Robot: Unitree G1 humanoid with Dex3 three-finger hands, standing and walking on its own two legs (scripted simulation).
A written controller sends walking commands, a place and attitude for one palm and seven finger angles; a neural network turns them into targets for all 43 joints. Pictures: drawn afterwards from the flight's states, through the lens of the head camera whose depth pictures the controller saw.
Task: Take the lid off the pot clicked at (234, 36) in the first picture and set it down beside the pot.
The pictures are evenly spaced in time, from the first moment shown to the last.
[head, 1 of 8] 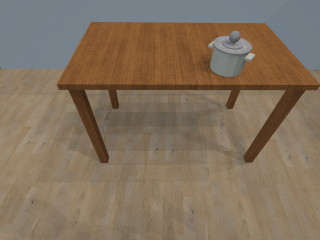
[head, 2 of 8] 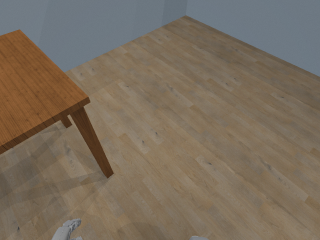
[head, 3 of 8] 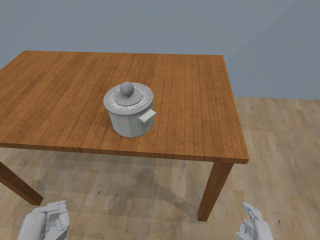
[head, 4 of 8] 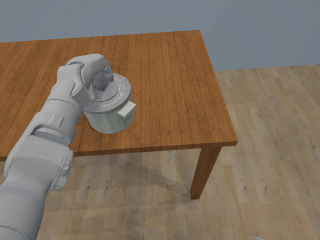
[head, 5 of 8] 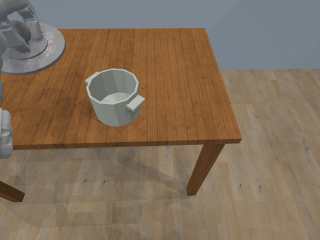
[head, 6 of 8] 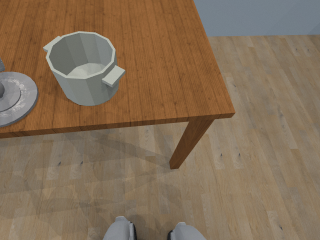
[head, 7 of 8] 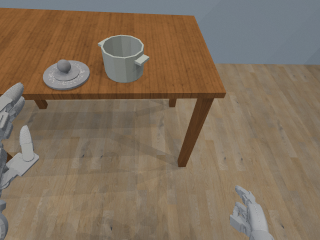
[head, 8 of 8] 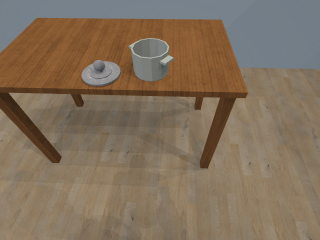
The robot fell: no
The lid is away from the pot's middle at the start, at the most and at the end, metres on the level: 0.00 0.25 0.21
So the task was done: yes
